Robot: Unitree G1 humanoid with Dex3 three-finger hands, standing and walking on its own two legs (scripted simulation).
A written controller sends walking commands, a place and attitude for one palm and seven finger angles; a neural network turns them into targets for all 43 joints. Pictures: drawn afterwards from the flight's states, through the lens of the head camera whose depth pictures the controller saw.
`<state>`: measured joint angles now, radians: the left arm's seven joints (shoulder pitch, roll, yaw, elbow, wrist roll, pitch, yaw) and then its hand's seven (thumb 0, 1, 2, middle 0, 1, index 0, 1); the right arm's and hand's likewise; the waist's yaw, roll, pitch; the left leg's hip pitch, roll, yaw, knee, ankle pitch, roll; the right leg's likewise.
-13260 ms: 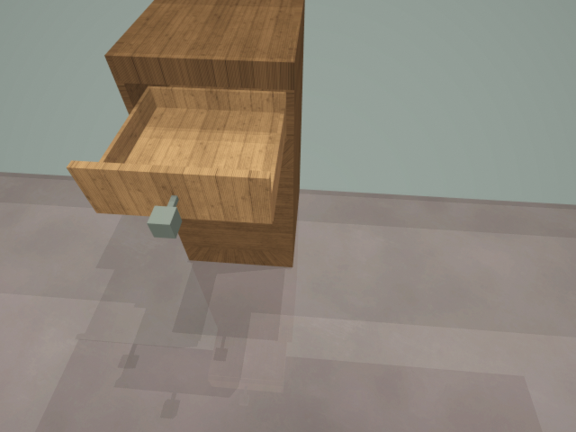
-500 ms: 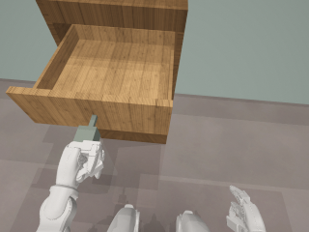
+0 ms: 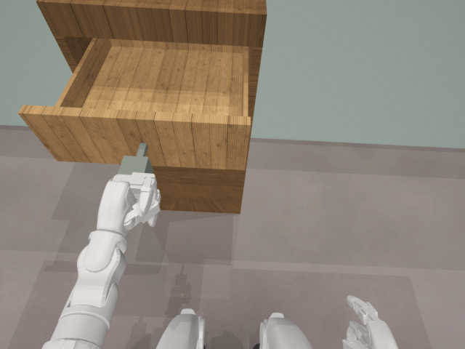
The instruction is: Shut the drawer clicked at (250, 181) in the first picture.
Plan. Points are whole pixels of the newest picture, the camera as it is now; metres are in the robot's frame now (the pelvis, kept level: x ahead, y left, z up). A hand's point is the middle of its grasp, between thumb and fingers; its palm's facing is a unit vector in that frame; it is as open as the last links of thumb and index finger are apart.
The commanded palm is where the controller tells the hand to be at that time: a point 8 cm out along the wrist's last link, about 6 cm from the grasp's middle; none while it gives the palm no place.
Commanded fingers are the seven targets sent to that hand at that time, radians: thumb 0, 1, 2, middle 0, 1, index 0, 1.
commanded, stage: push the drawer shut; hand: left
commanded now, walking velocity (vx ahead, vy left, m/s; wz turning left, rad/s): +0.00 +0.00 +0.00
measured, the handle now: (139, 163) +0.42 +0.18 +0.05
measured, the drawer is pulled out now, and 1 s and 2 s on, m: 0.22 0.10 0.00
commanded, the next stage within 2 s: none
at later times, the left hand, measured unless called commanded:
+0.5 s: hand (163, 171) +0.41 +0.13 +0.04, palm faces -0.06 -1.00 -0.05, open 3.5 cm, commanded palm +0.41 +0.19 +0.05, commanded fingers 0.00 0.90 0.90 -1.40 -1.60 -1.40 -1.60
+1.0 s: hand (169, 146) +0.47 +0.13 +0.04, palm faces -0.04 -1.00 -0.05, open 3.6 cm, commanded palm +0.47 +0.18 +0.05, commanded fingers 0.00 0.90 0.90 -1.40 -1.60 -1.40 -1.60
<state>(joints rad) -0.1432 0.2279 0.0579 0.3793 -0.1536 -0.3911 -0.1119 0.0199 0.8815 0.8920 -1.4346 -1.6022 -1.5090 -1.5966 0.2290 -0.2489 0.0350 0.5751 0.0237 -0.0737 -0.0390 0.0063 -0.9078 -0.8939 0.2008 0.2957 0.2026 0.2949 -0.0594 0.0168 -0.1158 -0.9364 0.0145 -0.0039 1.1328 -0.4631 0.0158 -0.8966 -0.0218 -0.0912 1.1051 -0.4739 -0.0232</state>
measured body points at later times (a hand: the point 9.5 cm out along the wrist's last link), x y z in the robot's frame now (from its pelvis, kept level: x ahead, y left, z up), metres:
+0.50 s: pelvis +0.00 +0.00 +0.00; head +0.10 +0.01 +0.44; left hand +0.41 +0.19 +0.05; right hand +0.12 -0.25 -0.11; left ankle +0.05 +0.11 -0.65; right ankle +0.04 -0.11 -0.65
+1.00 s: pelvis +0.00 -0.01 -0.01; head +0.11 +0.00 +0.43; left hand +0.46 +0.18 +0.05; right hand +0.05 -0.27 -0.13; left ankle +0.05 +0.11 -0.65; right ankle +0.04 -0.11 -0.65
